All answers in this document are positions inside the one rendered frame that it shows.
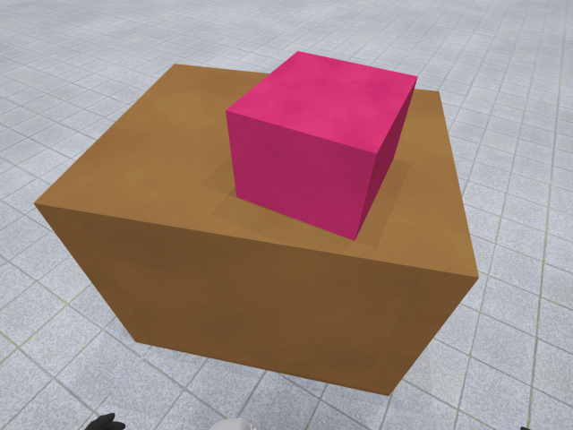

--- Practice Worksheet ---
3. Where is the pedestal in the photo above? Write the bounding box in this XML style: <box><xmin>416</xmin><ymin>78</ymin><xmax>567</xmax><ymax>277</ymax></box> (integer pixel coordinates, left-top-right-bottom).
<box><xmin>34</xmin><ymin>64</ymin><xmax>479</xmax><ymax>396</ymax></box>

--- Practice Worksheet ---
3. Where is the carton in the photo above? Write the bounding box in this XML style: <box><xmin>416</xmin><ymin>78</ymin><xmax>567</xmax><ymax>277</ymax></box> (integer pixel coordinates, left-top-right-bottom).
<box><xmin>226</xmin><ymin>51</ymin><xmax>418</xmax><ymax>241</ymax></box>

